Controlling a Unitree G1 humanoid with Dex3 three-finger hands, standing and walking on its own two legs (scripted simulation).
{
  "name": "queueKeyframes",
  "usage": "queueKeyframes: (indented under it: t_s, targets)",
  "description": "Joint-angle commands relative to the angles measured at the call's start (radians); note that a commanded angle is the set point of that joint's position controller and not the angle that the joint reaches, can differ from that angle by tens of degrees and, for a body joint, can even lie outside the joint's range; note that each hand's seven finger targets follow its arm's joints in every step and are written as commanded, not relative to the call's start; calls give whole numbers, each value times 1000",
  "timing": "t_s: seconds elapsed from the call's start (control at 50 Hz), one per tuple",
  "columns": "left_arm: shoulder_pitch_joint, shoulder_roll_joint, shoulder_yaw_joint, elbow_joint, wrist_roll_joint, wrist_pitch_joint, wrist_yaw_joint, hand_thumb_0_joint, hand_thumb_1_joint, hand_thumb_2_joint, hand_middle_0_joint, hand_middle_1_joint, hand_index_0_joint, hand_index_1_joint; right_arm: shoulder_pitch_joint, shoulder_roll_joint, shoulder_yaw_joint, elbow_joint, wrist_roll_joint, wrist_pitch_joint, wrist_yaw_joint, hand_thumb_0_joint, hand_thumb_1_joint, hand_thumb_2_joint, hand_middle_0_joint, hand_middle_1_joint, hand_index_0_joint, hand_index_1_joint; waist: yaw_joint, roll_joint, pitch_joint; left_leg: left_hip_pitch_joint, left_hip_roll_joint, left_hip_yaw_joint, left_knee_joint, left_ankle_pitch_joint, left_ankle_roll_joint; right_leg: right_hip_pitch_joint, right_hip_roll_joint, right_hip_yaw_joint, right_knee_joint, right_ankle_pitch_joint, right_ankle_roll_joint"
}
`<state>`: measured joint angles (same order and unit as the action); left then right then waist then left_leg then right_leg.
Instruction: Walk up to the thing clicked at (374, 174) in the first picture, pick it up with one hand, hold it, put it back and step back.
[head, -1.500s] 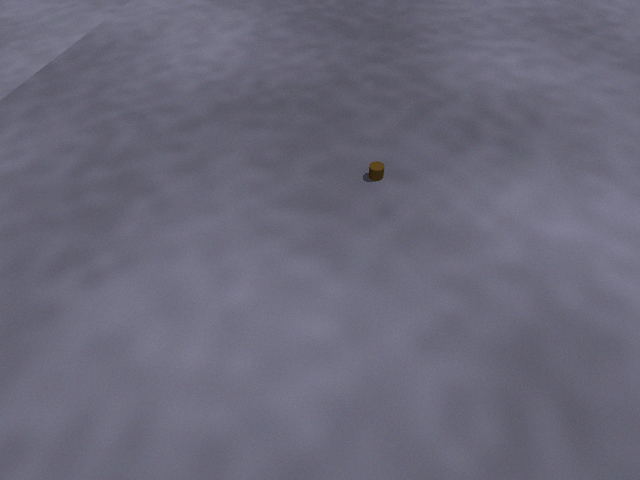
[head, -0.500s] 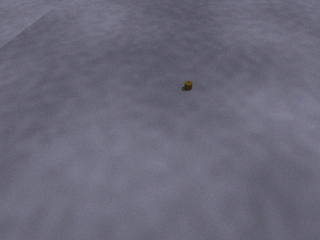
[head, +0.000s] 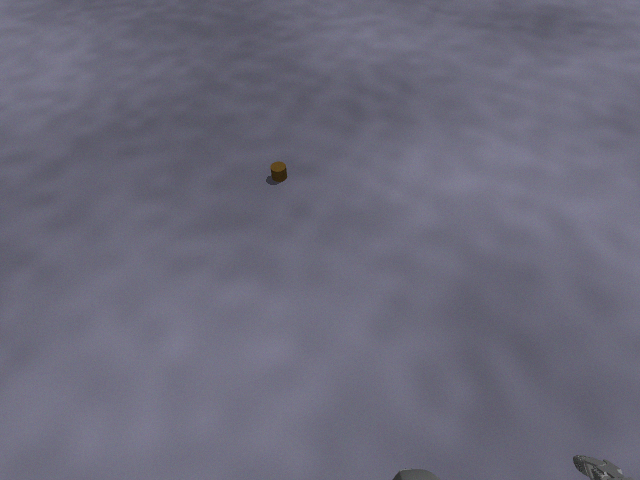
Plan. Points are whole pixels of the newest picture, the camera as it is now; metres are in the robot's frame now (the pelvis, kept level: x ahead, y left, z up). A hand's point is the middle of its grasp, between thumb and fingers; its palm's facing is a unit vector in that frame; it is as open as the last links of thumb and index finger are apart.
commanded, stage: walk up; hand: left
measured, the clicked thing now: (278, 171) +1.46 +0.23 -0.74
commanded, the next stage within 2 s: none
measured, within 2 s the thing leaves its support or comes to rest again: neither
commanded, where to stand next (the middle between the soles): +1.08 +0.56 m, yaw -76 degrees
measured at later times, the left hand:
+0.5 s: hand (165, 303) +0.42 +0.30 -0.13, palm faces -0.34 -0.81 -0.48, open 7.4 cm
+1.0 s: hand (165, 179) +0.75 +0.39 -0.14, palm faces -0.59 -0.59 -0.55, open 7.4 cm
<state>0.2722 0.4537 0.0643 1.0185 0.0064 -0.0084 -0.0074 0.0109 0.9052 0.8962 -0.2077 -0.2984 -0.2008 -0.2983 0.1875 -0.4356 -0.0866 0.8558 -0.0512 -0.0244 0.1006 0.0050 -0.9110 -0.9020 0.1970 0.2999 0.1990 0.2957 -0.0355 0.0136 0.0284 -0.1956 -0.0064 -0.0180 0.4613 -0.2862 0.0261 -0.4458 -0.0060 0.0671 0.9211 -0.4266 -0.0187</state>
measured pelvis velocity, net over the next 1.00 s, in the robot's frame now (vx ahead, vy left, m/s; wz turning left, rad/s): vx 0.49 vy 0.20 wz -0.64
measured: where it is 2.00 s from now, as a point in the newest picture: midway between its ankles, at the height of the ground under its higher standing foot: (221, 280)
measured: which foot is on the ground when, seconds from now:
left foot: down 0.00-0.28, up 0.30-0.64, down 0.66-1.00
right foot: up 0.00-0.24, down 0.26-0.66, up 0.68-1.00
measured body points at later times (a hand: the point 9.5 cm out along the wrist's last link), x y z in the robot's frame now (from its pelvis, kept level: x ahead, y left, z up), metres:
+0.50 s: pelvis +0.24 +0.08 -0.02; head +0.24 +0.04 +0.43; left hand +0.44 +0.35 -0.10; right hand +0.23 -0.25 -0.14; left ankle +0.39 +0.22 -0.69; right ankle +0.21 -0.08 -0.74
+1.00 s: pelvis +0.49 +0.20 -0.02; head +0.50 +0.16 +0.42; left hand +0.78 +0.42 -0.10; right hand +0.30 -0.07 -0.14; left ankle +0.51 +0.24 -0.74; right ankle +0.49 +0.09 -0.73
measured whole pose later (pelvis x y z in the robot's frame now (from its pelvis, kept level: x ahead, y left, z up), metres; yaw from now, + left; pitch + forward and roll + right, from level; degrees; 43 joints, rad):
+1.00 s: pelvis +0.49 +0.20 -0.02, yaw -37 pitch +0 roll +0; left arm 0.30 0.45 0.05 0.89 -0.01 -0.05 0.07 0.01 0.90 0.90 -0.21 -0.30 -0.20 -0.30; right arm 0.36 -0.44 -0.10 0.73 -0.08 0.07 0.08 0.01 -0.91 -0.90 0.20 0.30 0.20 0.30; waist -0.14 0.07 0.07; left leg -0.29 0.01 0.24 0.68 -0.40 0.10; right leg -0.48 -0.03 -0.14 0.78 -0.29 -0.05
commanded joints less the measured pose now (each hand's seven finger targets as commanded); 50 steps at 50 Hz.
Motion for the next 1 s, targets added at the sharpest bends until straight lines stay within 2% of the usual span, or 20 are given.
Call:
queueKeyframes:
  t_s: [0.0, 0.14, 0.18, 0.22, 0.24, 0.26, 0.28, 0.3, 0.36, 0.4, 0.52, 0.58, 0.62, 0.64, 0.66, 0.72, 0.78, 0.86, 0.92, 0.98]
  targets:
    - [-41, 231, 51, -81, -24, -43, -24, 0, 900, 900, -200, -300, -200, -300, -71, -217, -57, -103, 5, -28, -14, 0, -900, -900, 200, 300, 200, 300, -22, 174, 25, 156, 220, -180, -314, -257, 114, -189, -97, -102, 43, 101, 31]
    - [-206, 182, 35, -174, -30, -43, -25, 0, 900, 900, -200, -300, -200, -300, 27, -218, -65, -126, 5, -2, -4, 0, -900, -900, 200, 300, 200, 300, -81, 101, 102, 198, 210, 12, -258, 163, 48, -129, -70, -202, -229, 231, 3]
    - [-150, 182, 39, -172, -31, -47, -12, 0, 900, 900, -200, -300, -200, -300, 3, -219, -67, -158, -2, -1, -9, 0, -900, -900, 200, 300, 200, 300, -22, 72, 50, 104, 185, 97, -101, 457, 6, 95, -19, -271, -290, 234, -15]
    - [145, 229, 67, -100, -34, -45, 8, 0, 900, 900, -200, -300, -200, -300, -36, -226, -72, -195, -3, -1, -22, 0, -900, -900, 200, 300, 200, 300, 123, 23, -94, -67, 133, 164, 277, 736, -39, 492, 7, -272, -320, 232, -51]
    - [335, 281, 95, -66, -22, -47, 27, 0, 900, 900, -200, -300, -200, -300, -16, -210, -62, -212, 0, -2, -27, 0, -900, -900, 200, 300, 200, 300, 216, -87, -179, -238, 76, 165, 591, 602, -65, 728, -35, -190, -394, 155, -79]
    - [385, 338, 122, -81, -12, -43, 54, 0, 900, 900, -200, -300, -200, -300, 30, -142, -32, -229, 9, -3, -31, 0, -900, -900, 200, 300, 200, 300, 220, -285, -184, -593, -42, 78, 855, -258, -86, 904, -316, 294, -438, 41, -201]
    - [277, 369, 117, -143, -19, -44, 70, 0, 900, 900, -200, -300, -200, -300, 40, -220, -46, -246, 21, 10, -25, 0, -900, -900, 200, 300, 200, 300, 166, -197, -259, -686, -11, -153, 1031, -295, -98, 836, -494, 749, -576, -104, -335]
    - [158, 369, 112, -201, -29, -48, 88, 0, 900, 900, -200, -300, -200, -300, -2, -265, -57, -240, 20, 13, -28, 0, -900, -900, 200, 300, 200, 300, 128, -29, -193, -665, 75, -227, 1048, -240, -86, 691, -502, 719, -624, -201, -356]
    - [-22, 291, 78, -250, -30, -82, 97, 0, 900, 900, -200, -300, -200, -300, 7, -230, -50, -225, 2, 25, -5, 0, -900, -900, 200, 300, 200, 300, -13, 33, 28, -510, 148, -179, 774, -80, -27, 297, -312, 333, -651, -27, -187]
    - [-69, 288, 72, -257, -22, -104, 85, 0, 900, 900, -200, -300, -200, -300, 77, -215, -51, -200, -13, 44, 21, 0, -900, -900, 200, 300, 200, 300, -54, -46, 84, -363, 113, -85, 621, -33, -29, 68, -199, 161, -641, 119, -149]
    - [-43, 348, 90, -254, 2, -120, 87, 0, 900, 900, -200, -300, -200, -300, 26, -221, -74, -231, -11, 64, 58, 0, -900, -900, 200, 300, 200, 300, -40, -157, 35, -224, 137, -13, 424, 106, -38, -78, -154, 105, -594, -63, -137]
    - [-124, 345, 88, -264, 16, -104, 98, 0, 900, 900, -200, -300, -200, -300, 148, -217, -95, -206, -5, 66, 48, 0, -900, -900, 200, 300, 200, 300, -124, -167, 1, -1, 111, 33, 362, 66, -25, -180, -150, 71, -448, 31, -113]
    - [-110, 252, 59, -268, 29, -85, 105, 0, 900, 900, -200, -300, -200, -300, 353, -270, -132, -152, -15, 53, 24, 0, -900, -900, 200, 300, 200, 300, -248, 91, -61, 252, 82, -15, 200, -109, -8, -318, -59, -5, 21, 84, -52]
    - [-56, 129, 24, -272, 24, -79, 110, 0, 900, 900, -200, -300, -200, -300, 385, -327, -138, -154, -21, 42, 2, 0, -900, -900, 200, 300, 200, 300, -236, 435, -29, 199, 292, -332, -35, -258, -11, -435, 62, -82, 355, -222, -34]
    - [33, 157, 26, -272, 2, -73, 123, 0, 900, 900, -200, -300, -200, -300, 192, -402, -137, -193, 19, 28, -17, 0, -900, -900, 200, 300, 200, 300, -94, 476, -23, 102, 410, -697, -283, -345, 66, -470, 64, -40, 501, -204, -67]
    - [66, 279, 60, -162, -26, -65, 106, 0, 900, 900, -200, -300, -200, -300, 5, -291, -104, -245, 8, 31, -27, 0, -900, -900, 200, 300, 200, 300, -30, 226, -5, -73, 315, -401, -200, -433, 80, -307, -87, -38, 401, 62, -42]
    - [127, 265, 64, -120, -25, -54, 88, 0, 900, 900, -200, -300, -200, -300, 40, -224, -78, -232, -11, 27, -28, 0, -900, -900, 200, 300, 200, 300, -32, 212, -51, 6, 239, -179, -80, -120, 143, -213, -86, -112, 185, 29, -4]
    - [49, 212, 50, -173, -19, -55, 88, 0, 900, 900, -200, -300, -200, -300, 104, -216, -87, -225, -25, 32, -31, 0, -900, -900, 200, 300, 200, 300, -66, 201, -58, 54, 291, -74, -68, 187, 175, -151, -74, -151, -1, 33, -7]
    - [120, 198, 52, -154, -17, -45, 98, 0, 900, 900, -200, -300, -200, -300, 61, -186, -71, -265, -32, 49, -32, 0, -900, -900, 200, 300, 200, 300, -28, 135, -51, -74, 258, -4, -1, 288, 104, 29, -53, -167, -104, 115, -32]
    - [389, 268, 103, -104, -8, -50, 127, 0, 900, 900, -200, -300, -200, -300, -57, -157, -53, -327, -15, 57, -30, 0, -900, -900, 200, 300, 200, 300, 153, -88, -141, -380, 153, 162, 459, 351, -29, 534, -62, -103, -389, 277, -94]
